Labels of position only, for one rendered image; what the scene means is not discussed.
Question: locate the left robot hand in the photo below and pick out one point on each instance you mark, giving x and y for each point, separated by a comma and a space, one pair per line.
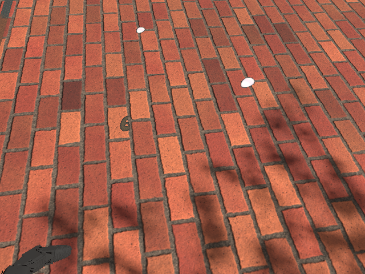
37, 257

